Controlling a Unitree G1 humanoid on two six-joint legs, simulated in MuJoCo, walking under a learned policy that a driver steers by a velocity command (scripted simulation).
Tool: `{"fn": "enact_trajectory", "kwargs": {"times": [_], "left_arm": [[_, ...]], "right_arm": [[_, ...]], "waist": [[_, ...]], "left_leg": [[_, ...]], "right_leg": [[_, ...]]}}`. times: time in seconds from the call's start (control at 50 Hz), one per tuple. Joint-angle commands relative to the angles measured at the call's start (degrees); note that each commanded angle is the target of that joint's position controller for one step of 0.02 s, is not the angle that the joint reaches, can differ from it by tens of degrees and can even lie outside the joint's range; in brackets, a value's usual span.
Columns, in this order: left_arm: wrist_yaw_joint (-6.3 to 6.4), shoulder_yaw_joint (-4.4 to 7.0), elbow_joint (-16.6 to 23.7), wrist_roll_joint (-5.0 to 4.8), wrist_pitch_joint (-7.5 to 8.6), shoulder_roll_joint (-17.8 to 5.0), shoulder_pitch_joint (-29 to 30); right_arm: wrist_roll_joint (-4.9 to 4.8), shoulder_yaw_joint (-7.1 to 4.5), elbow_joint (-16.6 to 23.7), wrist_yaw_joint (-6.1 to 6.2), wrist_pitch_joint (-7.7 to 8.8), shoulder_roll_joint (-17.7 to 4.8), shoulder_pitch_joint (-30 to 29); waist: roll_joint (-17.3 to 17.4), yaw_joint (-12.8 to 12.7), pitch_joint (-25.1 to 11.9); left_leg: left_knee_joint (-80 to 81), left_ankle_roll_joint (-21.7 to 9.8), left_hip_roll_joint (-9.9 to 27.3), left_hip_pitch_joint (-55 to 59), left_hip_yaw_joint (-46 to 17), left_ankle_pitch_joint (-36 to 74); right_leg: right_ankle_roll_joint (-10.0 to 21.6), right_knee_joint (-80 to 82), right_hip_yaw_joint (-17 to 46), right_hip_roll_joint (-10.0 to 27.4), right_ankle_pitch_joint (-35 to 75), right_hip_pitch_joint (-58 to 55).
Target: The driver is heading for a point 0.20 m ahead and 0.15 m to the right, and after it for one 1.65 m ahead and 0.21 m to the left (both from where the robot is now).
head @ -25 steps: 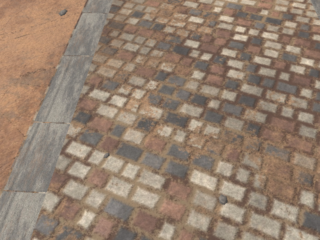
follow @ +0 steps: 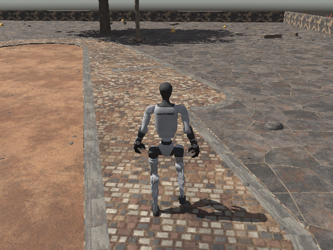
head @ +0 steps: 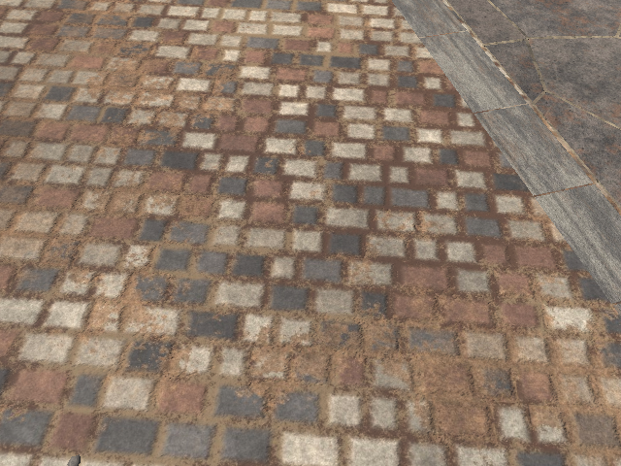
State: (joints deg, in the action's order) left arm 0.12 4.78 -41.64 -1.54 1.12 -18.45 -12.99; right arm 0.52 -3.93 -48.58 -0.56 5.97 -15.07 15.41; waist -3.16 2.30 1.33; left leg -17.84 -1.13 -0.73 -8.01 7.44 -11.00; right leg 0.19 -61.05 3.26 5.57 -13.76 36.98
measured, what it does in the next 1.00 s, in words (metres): walks ahead: right foot, then left foot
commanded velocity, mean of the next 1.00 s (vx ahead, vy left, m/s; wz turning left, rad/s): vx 0.35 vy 0.00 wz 0.00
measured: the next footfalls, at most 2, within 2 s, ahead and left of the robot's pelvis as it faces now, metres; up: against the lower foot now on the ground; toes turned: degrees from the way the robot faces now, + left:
right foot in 0.26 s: +0.29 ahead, -0.16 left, +0.00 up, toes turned -13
left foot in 0.78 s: +0.59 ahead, -0.02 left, +0.00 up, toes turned -2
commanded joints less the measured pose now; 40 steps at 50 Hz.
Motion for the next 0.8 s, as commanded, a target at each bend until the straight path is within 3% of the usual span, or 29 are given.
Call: {"fn": "enact_trajectory", "kwargs": {"times": [0.02, 0.12, 0.18, 0.22, 0.24, 0.26, 0.28, 0.3, 0.32, 0.34, 0.36, 0.38, 0.42, 0.48, 0.54, 0.58, 0.62, 0.68, 0.72, 0.76, 0.78, 0.8], "left_arm": [[-0.72, -0.09, 4.49, 0.13, 0.29, -0.65, 0.21], [-2.59, -0.75, 8.01, 0.24, 0.73, 0.18, 9.56], [-3.31, -0.37, 10.08, 0.27, 0.48, -0.99, 11.93], [-3.33, 0.76, 10.14, 0.54, 0.1, -3.07, 8.61], [-3.15, 1.97, 8.67, 0.45, -0.09, -4.96, 2.2], [-2.39, 3.97, 5.75, 0.29, -0.44, -8.34, -7.9], [-1.07, 5.34, 4.41, -0.17, -0.99, -13.74, -13.93], [-1.47, 4.66, 6.75, 0.04, 0.19, -16.2, -10.24], [-2.11, 2.84, 6.4, 0.52, 1.06, -9.49, -10.94], [-2.23, 2.15, 5.78, 1.0, 1.79, -7.75, -8.92], [-2.2, 1.51, 5.87, 1.01, 2.21, -6.14, -4.82], [-2.07, 0.83, 5.97, 1.41, 2.53, -4.04, -1.56], [-1.82, 0.55, 5.6, 2.09, 3.43, -3.34, 0.09], [-1.34, 0.86, 3.42, 2.33, 4.73, -4.36, -1.13], [-0.43, 0.61, 1.93, 2.84, 4.74, -3.89, -1.35], [0.22, 0.51, 1.53, 2.85, 4.5, -4.2, -0.19], [0.94, 0.55, 0.28, 2.56, 4.06, -4.58, -1.6], [1.77, 1.02, -0.88, 1.89, 2.36, -5.55, -1.99], [2.43, 1.44, -0.65, 1.25, 1.05, -6.46, -0.75], [3.22, 1.61, 0.19, 0.87, -0.06, -6.85, 1.18], [3.27, 1.32, 0.59, 0.87, -0.07, -6.48, 1.03], [2.59, -0.19, 2.13, 3.42, 0.63, -1.75, -3.75]], "right_arm": [[-0.06, -1.97, 3.39, 0.46, 0.92, -8.57, -4.12], [-0.9, -2.58, 1.96, 0.94, -0.28, -11.02, -1.03], [-1.88, -3.15, 1.07, 0.96, -1.4, -12.67, 0.22], [-2.49, -3.7, 1.23, 1.22, -2.14, -14.51, -0.33], [-2.77, -3.81, 1.4, 1.33, -2.64, -14.93, -1.0], [-2.57, -3.21, 1.63, 1.52, -2.76, -13.54, -0.92], [0.38, -1.3, 3.01, 1.34, -2.36, -7.93, 1.35], [0.11, 0.6, 5.7, 0.47, -0.41, -3.9, 4.82], [-2.63, -0.82, 4.88, -0.29, 1.02, -10.15, -1.17], [-3.95, -0.87, 5.77, -0.54, 1.5, -10.44, -3.91], [-3.07, -0.64, 4.91, -0.02, 1.39, -9.49, -4.3], [-2.0, -0.9, 4.04, 0.25, 0.81, -9.54, -3.79], [-1.96, -0.91, 2.29, 0.06, -0.91, -8.5, -0.32], [-1.83, -0.58, 2.11, 0.38, -2.56, -6.6, -2.04], [-1.56, -0.54, 2.94, 0.28, -2.31, -5.87, -5.19], [-1.18, -0.1, 3.54, -0.31, -1.76, -4.57, -7.13], [-0.94, 0.47, 4.99, -1.11, -1.58, -3.25, -10.53], [-0.97, 0.21, 7.03, -2.51, -1.73, -4.23, -11.65], [-0.6, -0.44, 7.99, -3.38, -1.81, -5.71, -9.94], [-0.58, -1.97, 6.83, -3.5, -1.78, -8.71, -1.74], [-0.31, -3.17, 6.09, -2.65, -1.62, -11.65, 3.9], [0.04, -4.14, 7.02, -1.34, -1.88, -16.99, 5.16]], "waist": [[6.99, -1.53, 0.28], [5.92, 1.81, 2.81], [6.52, 1.44, 3.48], [8.44, -1.51, 0.25], [8.26, -5.5, -3.29], [6.5, -10.48, -8.46], [-5.81, -10.23, -12.83], [-14.29, -4.92, -22.01], [-3.41, -9.21, -20.29], [-2.63, -8.29, -12.53], [2.28, -5.76, -8.14], [1.43, -3.81, -5.92], [-0.32, -1.59, -5.26], [1.08, -1.58, -2.24], [0.96, -2.4, 0.23], [0.24, -2.99, 0.47], [0.2, -4.74, 0.65], [-0.61, -5.01, 0.34], [-1.72, -3.59, -1.14], [-1.75, 0.57, -5.38], [1.91, 3.68, -8.8], [14.72, 0.2, -15.32]], "left_leg": [[9.93, -9.34, 16.02, 2.6, -7.44, 14.29], [9.38, -7.59, 16.17, 6.24, -0.48, 15.04], [5.9, -6.22, 17.8, 11.3, 1.53, 21.76], [-2.39, -5.07, 17.62, 12.97, 3.6, 40.5], [-11.65, -4.12, 16.46, 11.91, 5.08, 47.51], [-24.96, -2.11, 14.13, 4.98, 6.4, 44.66], [-44.56, 0.67, 10.08, -12.45, 6.3, 8.14], [-60.47, 2.51, -0.55, -31.76, -5.18, -24.29], [-62.85, 1.34, 2.81, -36.73, -11.95, -20.13], [-60.48, -0.02, 5.1, -38.41, -10.73, -15.59], [-56.17, -0.19, 8.2, -35.39, -10.61, -10.96], [-52.35, 0.01, 9.96, -31.76, -10.91, -8.1], [-49.91, 0.6, 11.1, -26.3, -11.27, -4.17], [-44.7, 1.89, 10.67, -29.39, -11.67, 2.03], [-34.52, 2.63, 7.96, -30.75, -12.63, 10.76], [-25.65, 2.44, 6.07, -26.3, -9.95, 17.6], [-20.71, 2.14, 5.02, -24.65, -7.68, 21.79], [-17.0, 1.06, 3.93, -26.84, -6.48, 16.65], [-16.07, -0.63, 2.09, -25.78, -4.77, 9.22], [-12.91, -2.97, -1.39, -16.58, -3.03, 6.98], [-7.03, -5.31, -0.92, -6.47, -6.24, 19.95], [-13.33, -12.27, 12.02, 11.43, -22.57, 48.37]], "right_leg": [[-0.31, 6.62, 1.69, 2.33, 8.14, 3.81], [1.21, 19.75, -3.21, 0.78, 14.35, 1.43], [3.36, 23.3, -5.4, -0.7, 8.94, 0.58], [5.72, 23.97, -8.73, -4.5, 2.92, -6.62], [7.41, 26.01, -10.37, -7.27, 2.74, -15.1], [9.65, 28.83, -9.74, -9.51, 6.06, -30.45], [13.64, 29.07, 8.23, 2.24, 9.47, -46.91], [24.91, 40.67, 42.08, 14.45, -6.09, -59.89], [21.17, 45.3, 39.12, 14.66, -7.56, -57.56], [18.66, 44.78, 30.21, 13.35, -3.07, -50.37], [16.39, 44.52, 22.68, 11.07, 4.26, -41.54], [15.16, 45.23, 16.97, 8.85, 10.15, -35.34], [14.44, 48.62, 11.55, 7.19, 14.65, -29.47], [13.65, 51.87, 4.5, 6.56, 20.09, -28.15], [11.06, 52.01, -3.08, 4.69, 29.01, -28.95], [8.64, 51.38, -8.44, 2.93, 33.77, -27.97], [7.75, 50.51, -10.07, 3.83, 35.95, -29.71], [8.0, 45.91, -10.31, 6.43, 39.77, -36.9], [7.74, 39.87, -10.02, 7.86, 48.02, -40.36], [5.69, 26.86, -10.94, 6.5, 53.42, -39.72], [2.51, 14.24, -12.36, 2.71, 44.91, -35.0], [-1.45, -4.73, -11.92, -4.06, 3.91, -17.94]]}}
Keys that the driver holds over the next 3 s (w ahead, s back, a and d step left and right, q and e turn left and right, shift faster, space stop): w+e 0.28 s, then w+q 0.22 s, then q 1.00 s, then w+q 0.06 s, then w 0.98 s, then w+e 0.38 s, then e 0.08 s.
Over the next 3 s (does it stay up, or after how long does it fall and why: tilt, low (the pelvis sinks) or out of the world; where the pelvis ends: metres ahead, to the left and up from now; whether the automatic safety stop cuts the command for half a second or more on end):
stays up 1.08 0.24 0.00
